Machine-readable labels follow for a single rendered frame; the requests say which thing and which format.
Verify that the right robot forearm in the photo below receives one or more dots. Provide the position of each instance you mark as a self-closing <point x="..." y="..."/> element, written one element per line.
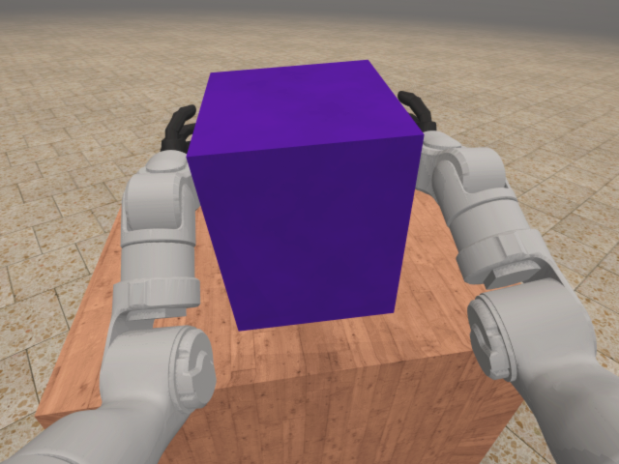
<point x="496" y="246"/>

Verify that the carton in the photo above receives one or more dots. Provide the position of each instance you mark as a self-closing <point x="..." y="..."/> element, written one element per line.
<point x="306" y="177"/>

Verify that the right robot hand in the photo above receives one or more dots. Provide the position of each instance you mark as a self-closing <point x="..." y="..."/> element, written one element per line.
<point x="423" y="116"/>

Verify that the robot left upper arm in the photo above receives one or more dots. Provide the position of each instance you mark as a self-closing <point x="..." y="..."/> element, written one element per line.
<point x="152" y="380"/>

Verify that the left robot hand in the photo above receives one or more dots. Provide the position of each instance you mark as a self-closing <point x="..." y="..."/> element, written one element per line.
<point x="176" y="132"/>

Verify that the pedestal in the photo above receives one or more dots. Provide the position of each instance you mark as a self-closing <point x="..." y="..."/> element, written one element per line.
<point x="396" y="388"/>

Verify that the left robot forearm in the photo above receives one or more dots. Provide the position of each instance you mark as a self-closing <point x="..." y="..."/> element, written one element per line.
<point x="157" y="241"/>

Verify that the robot right upper arm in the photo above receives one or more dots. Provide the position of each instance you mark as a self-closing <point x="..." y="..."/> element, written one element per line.
<point x="535" y="336"/>

